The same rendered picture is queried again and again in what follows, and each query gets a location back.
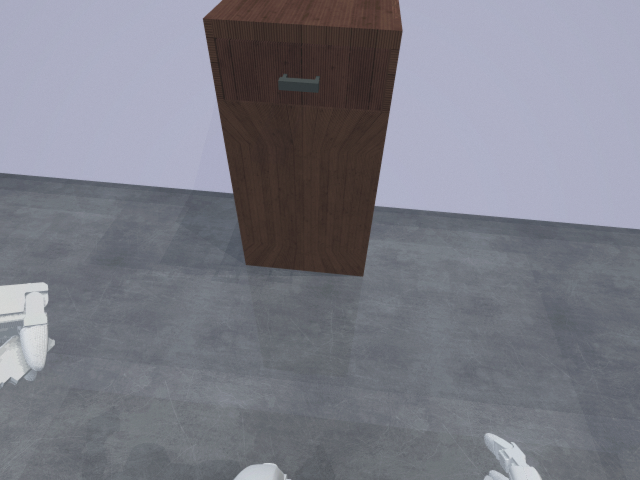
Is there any robot left hand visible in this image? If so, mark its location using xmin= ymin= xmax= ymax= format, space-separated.
xmin=0 ymin=282 xmax=55 ymax=390

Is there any drawer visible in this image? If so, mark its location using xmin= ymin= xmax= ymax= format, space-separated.
xmin=216 ymin=38 xmax=389 ymax=111

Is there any robot right hand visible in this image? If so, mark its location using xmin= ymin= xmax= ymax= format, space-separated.
xmin=484 ymin=433 xmax=542 ymax=480

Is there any cabinet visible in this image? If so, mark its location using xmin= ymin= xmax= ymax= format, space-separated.
xmin=203 ymin=0 xmax=403 ymax=277

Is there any handle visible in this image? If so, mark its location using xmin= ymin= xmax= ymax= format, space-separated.
xmin=278 ymin=74 xmax=320 ymax=93

